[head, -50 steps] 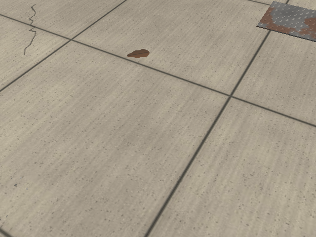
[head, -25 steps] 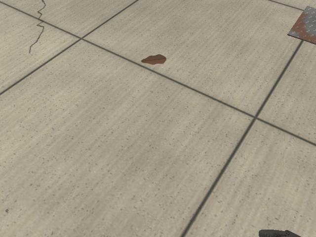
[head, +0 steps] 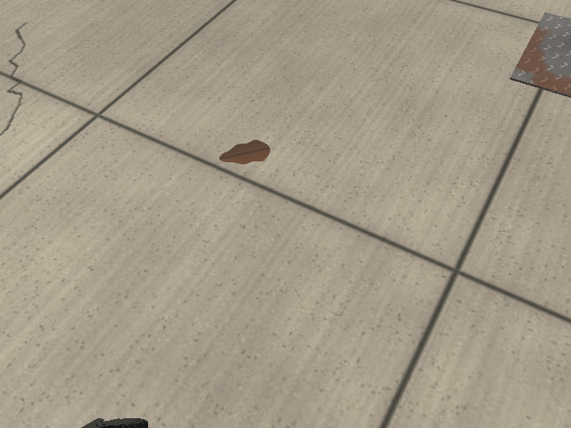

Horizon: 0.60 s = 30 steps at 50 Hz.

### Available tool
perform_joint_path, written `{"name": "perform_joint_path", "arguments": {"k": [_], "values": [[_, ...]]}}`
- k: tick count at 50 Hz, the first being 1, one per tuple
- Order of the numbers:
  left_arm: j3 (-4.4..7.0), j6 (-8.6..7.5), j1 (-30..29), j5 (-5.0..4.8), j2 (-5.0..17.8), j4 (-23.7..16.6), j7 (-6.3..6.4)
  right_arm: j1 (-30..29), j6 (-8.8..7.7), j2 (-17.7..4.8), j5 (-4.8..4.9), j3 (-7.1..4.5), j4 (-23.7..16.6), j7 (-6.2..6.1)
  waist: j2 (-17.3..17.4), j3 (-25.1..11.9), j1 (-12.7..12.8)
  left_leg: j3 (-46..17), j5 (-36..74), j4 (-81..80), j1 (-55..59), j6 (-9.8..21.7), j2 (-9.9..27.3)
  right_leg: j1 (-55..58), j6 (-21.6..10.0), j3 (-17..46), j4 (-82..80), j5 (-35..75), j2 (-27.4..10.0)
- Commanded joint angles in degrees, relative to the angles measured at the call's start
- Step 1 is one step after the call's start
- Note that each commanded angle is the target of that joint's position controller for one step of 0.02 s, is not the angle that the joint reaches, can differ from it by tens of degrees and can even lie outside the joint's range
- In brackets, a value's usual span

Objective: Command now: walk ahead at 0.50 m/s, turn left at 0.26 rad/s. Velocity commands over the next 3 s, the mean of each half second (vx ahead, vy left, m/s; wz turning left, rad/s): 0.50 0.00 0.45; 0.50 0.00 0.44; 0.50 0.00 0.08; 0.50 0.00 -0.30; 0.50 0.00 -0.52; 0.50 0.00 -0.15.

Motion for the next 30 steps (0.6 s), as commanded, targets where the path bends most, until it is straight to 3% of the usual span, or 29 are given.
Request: {"name": "perform_joint_path", "arguments": {"k": [1,2,3,4,6,8,12,15,20,23,24,25,26,27,28,29,30], "values": [[3.64,0.04,24.59,0.50,11.82,3.14,0.67,3.06,-2.61,-4.90,1.65,-0.36,-3.71,0.40,-11.64,-20.27,10.13,-9.18,-2.95,40.13,-38.79,2.01,-1.12,50.95,-12.06,40.38,-13.55,-13.32,-21.93],[2.82,-0.11,19.35,0.37,9.40,2.14,0.97,-2.51,-3.01,-7.35,2.41,-1.19,-5.67,0.31,-8.85,-12.68,9.32,-7.90,3.18,40.58,-41.22,2.64,1.68,43.03,-9.13,30.29,-14.37,-10.02,-20.50],[2.22,-0.23,14.53,0.55,7.90,1.46,0.93,-5.13,-2.84,-6.74,2.06,-1.32,-6.18,-0.17,-4.21,-8.98,7.28,-6.80,8.49,38.60,-38.43,2.33,4.56,34.61,-7.90,23.58,-16.27,-4.42,-18.55],[1.86,-0.35,11.89,0.74,6.18,1.55,0.81,-6.16,-2.32,-5.99,1.36,-1.75,-6.39,-0.49,-3.84,-5.57,5.74,-6.64,11.57,35.64,-36.45,2.14,6.16,28.58,-7.15,18.12,-18.55,-1.72,-16.53],[1.58,-0.58,10.70,1.50,4.36,2.55,0.77,-4.22,-0.72,-3.58,1.54,-1.96,-6.35,-0.21,-5.77,-3.45,3.18,-6.71,14.34,33.11,-32.01,2.27,7.76,22.94,-6.28,11.01,-21.69,0.90,-13.99],[2.07,-0.74,11.27,1.40,5.64,3.46,1.17,-5.18,0.41,-2.12,1.54,-1.97,-7.31,-0.07,-4.60,-1.27,2.32,-6.49,16.32,31.26,-33.74,2.05,8.13,21.19,-6.63,6.05,-23.20,5.64,-13.88],[2.72,-0.27,12.57,1.56,7.60,4.29,2.36,-10.73,0.90,-1.88,0.75,-2.01,-10.18,0.47,-3.06,1.08,2.75,-6.48,25.19,20.89,-38.10,0.95,7.68,22.26,-6.56,-0.83,-24.42,9.73,-13.56],[3.03,0.11,13.62,1.18,8.90,4.41,2.92,-16.65,0.66,-1.16,0.41,-1.45,-12.32,1.55,-2.68,2.61,4.53,-2.73,31.14,10.61,-36.29,1.20,6.93,23.45,-5.53,-5.38,-25.09,9.50,-12.90],[3.83,1.75,18.07,0.03,10.65,5.68,3.14,-24.65,0.67,-1.05,0.60,-0.90,-16.64,3.39,-2.35,5.18,6.92,1.56,26.94,2.26,-38.67,3.30,5.53,33.74,-4.76,-8.87,-21.20,15.02,-15.80],[4.53,2.82,16.25,-0.69,13.08,4.85,3.34,-21.94,0.95,-3.54,0.75,-2.09,-17.85,4.04,-5.23,1.66,3.57,6.34,18.59,1.17,-29.50,6.23,0.71,36.25,-3.04,-11.29,-11.74,39.16,-16.08],[4.71,3.30,15.29,-0.82,13.92,4.47,3.48,-16.83,1.01,-5.38,1.00,-3.12,-17.04,4.00,-6.13,-1.23,0.40,7.69,16.31,0.73,-22.68,7.60,-1.81,35.80,-2.32,-11.95,-4.10,46.79,-15.50],[4.61,3.63,13.85,-1.07,14.14,3.98,3.51,-7.91,0.99,-8.32,1.14,-4.85,-14.85,3.58,-5.24,-5.74,-4.57,7.93,19.71,-3.77,-9.90,9.66,-4.40,31.79,-0.61,-13.10,7.73,46.20,-13.41],[4.04,3.28,14.10,0.01,12.69,2.78,3.57,1.06,1.46,-13.68,0.97,-7.06,-12.57,2.26,0.57,-10.76,-7.84,-3.47,19.76,-5.81,7.85,12.80,1.25,17.20,2.34,-13.14,25.75,27.99,-10.69],[1.40,1.47,18.62,1.68,3.31,-0.44,2.60,-0.97,1.00,-19.01,1.03,-7.47,-12.95,1.99,14.43,-14.69,0.13,-36.49,12.05,-12.06,24.60,22.92,15.12,-8.27,5.51,-6.16,44.92,-26.17,1.78],[1.75,-1.38,12.75,-0.94,7.31,-2.01,1.66,2.09,0.41,-15.27,-0.02,-6.13,-14.37,2.18,9.13,-20.88,-3.73,-48.46,7.59,-20.41,28.33,24.51,18.49,-15.17,4.28,6.86,50.92,-28.28,2.93],[2.23,-2.60,7.89,-2.76,9.07,-3.48,1.23,0.06,-0.29,-11.68,-0.38,-5.20,-14.00,2.16,6.63,-13.35,-3.96,-39.98,12.79,-20.88,24.30,21.43,17.19,-20.37,2.68,7.22,49.77,-22.72,0.06],[2.08,-3.10,7.55,-1.88,8.93,-3.08,1.54,-4.09,-0.75,-9.25,0.23,-4.51,-14.88,2.11,1.78,-8.96,-1.38,-32.00,18.72,-20.29,15.48,19.16,14.58,-17.93,1.84,7.30,44.75,-17.45,-2.75]]}}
